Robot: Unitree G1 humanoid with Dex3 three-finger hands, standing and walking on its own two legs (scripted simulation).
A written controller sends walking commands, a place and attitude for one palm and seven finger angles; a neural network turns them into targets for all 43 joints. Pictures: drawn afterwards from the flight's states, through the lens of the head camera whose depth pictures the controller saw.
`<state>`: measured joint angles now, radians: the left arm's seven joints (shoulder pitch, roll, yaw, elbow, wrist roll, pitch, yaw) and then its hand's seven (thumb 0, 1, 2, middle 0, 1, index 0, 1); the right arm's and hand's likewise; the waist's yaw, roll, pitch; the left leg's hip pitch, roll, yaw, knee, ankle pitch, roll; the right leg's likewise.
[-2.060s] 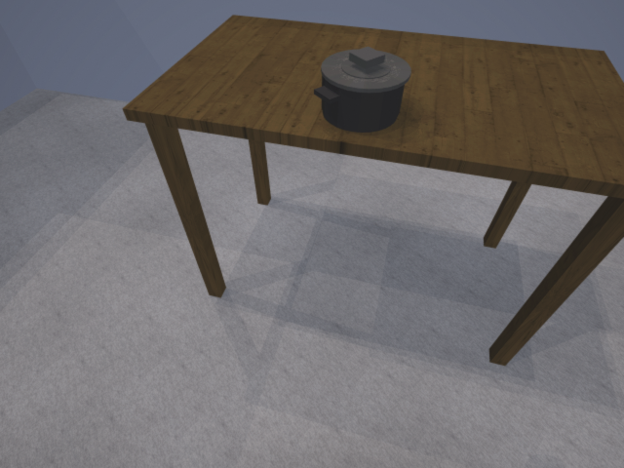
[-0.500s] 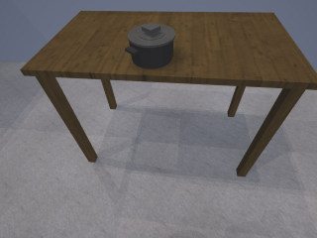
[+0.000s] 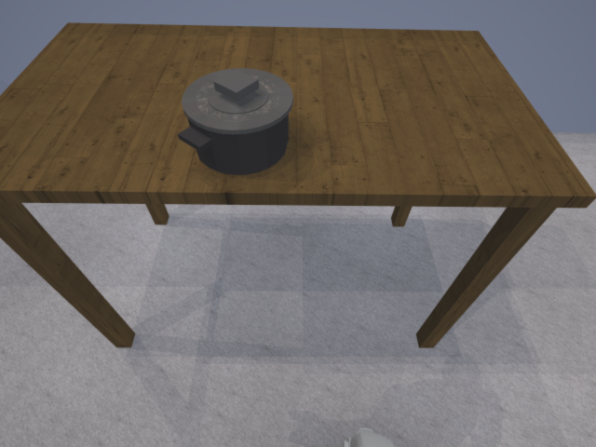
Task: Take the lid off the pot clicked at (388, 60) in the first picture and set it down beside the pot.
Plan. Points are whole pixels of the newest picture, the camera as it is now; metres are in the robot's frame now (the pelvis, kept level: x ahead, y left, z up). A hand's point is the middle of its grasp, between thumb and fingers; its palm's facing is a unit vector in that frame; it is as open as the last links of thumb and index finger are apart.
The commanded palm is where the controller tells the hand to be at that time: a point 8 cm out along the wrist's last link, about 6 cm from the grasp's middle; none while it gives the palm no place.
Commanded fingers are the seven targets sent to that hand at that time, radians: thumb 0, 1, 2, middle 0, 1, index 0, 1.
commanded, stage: take the last steps up to it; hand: left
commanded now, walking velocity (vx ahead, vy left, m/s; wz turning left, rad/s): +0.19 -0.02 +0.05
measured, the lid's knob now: (236, 85) +0.62 +0.14 +0.15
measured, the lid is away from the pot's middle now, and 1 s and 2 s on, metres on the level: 0.00 0.00 0.00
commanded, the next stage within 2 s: come to a stop and stand still in 0.10 s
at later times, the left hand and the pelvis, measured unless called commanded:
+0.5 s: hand (189, 440) +0.16 +0.18 -0.19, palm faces +0.11 -0.97 -0.23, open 7.3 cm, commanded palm none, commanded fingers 0.00 0.90 0.90 -0.20 -0.30 -0.20 -0.30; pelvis +0.13 -0.02 -0.01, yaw +2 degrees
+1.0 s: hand out of the picture +0.09 +0.13 -0.18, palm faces +0.13 -0.98 -0.18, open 7.4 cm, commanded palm none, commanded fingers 0.00 0.90 0.90 -0.20 -0.30 -0.20 -0.30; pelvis +0.08 -0.04 +0.00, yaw +3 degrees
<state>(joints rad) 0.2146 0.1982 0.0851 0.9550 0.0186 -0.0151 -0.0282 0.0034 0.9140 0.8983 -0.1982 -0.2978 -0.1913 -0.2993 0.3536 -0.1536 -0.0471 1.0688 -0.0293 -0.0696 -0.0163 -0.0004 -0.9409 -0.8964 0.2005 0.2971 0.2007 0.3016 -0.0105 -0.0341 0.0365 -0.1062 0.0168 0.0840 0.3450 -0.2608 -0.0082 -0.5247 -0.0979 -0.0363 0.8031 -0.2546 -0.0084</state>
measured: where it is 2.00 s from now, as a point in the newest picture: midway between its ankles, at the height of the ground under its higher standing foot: outside the picture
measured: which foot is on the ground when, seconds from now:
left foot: down 0.00-0.08, up 0.10-0.32, down 0.34-0.66, up 0.68-0.90, down 0.92-1.00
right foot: up 0.00-0.06, down 0.08-0.36, up 0.38-0.64, down 0.66-1.00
